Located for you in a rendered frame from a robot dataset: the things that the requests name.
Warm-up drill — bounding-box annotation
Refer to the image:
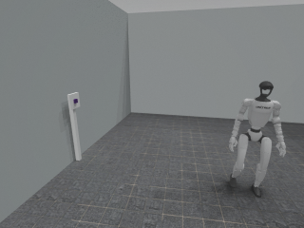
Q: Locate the robot left upper arm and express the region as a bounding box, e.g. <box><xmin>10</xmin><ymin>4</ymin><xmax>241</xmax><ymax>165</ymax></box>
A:
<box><xmin>271</xmin><ymin>100</ymin><xmax>281</xmax><ymax>124</ymax></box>

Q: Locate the right robot foot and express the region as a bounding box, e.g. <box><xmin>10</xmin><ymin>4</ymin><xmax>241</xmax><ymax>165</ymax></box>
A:
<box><xmin>230</xmin><ymin>174</ymin><xmax>237</xmax><ymax>188</ymax></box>

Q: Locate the robot left hand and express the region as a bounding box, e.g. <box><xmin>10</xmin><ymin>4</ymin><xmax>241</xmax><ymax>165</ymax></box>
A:
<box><xmin>275</xmin><ymin>141</ymin><xmax>286</xmax><ymax>158</ymax></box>

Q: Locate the left robot forearm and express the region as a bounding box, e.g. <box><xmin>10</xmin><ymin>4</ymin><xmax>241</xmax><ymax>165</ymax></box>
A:
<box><xmin>274</xmin><ymin>121</ymin><xmax>284</xmax><ymax>142</ymax></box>

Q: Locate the right robot forearm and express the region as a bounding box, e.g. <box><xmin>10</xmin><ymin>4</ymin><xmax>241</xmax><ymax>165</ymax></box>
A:
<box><xmin>231</xmin><ymin>114</ymin><xmax>241</xmax><ymax>137</ymax></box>

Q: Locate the robot foot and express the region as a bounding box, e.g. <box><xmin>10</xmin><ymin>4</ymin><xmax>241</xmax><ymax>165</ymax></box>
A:
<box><xmin>230</xmin><ymin>174</ymin><xmax>237</xmax><ymax>188</ymax></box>
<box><xmin>252</xmin><ymin>183</ymin><xmax>261</xmax><ymax>198</ymax></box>

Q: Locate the panel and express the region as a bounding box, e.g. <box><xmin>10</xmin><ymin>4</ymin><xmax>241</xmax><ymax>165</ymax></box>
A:
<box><xmin>67</xmin><ymin>92</ymin><xmax>82</xmax><ymax>161</ymax></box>

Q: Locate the robot right upper arm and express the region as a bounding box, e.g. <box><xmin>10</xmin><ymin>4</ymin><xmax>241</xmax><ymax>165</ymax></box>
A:
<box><xmin>237</xmin><ymin>99</ymin><xmax>253</xmax><ymax>121</ymax></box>

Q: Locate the left robot foot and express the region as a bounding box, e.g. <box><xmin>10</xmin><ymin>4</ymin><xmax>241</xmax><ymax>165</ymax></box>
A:
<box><xmin>252</xmin><ymin>183</ymin><xmax>261</xmax><ymax>198</ymax></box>

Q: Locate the robot right hand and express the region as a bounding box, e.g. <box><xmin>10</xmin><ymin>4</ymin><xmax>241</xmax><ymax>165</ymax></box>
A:
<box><xmin>229</xmin><ymin>136</ymin><xmax>238</xmax><ymax>152</ymax></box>

